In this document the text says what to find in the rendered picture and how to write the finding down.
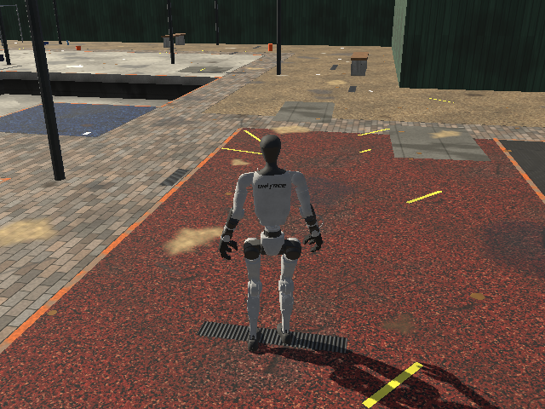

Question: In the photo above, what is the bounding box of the robot left upper arm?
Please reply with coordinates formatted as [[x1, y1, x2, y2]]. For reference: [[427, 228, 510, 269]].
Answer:
[[231, 172, 254, 220]]

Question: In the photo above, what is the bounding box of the right robot forearm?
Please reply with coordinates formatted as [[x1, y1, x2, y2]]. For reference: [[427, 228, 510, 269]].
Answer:
[[304, 204, 320, 237]]

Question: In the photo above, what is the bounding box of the left robot forearm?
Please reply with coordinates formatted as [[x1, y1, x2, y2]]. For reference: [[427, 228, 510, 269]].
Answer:
[[221, 207, 239, 242]]

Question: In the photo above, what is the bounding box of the robot left foot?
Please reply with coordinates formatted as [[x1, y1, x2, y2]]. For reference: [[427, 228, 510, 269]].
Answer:
[[248, 328, 261, 352]]

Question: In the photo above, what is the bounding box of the right robot hand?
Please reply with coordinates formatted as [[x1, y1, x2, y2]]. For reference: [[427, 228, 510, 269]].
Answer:
[[303, 233, 323, 252]]

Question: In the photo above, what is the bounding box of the robot right upper arm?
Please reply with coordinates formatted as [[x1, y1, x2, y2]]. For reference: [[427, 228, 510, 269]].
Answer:
[[289, 170, 313, 217]]

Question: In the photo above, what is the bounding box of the left robot thigh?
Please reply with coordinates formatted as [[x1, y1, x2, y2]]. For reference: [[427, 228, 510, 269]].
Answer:
[[244, 238, 262, 297]]

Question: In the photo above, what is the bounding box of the left robot hand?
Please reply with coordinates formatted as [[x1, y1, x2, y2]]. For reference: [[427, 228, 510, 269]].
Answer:
[[219, 239, 238, 260]]

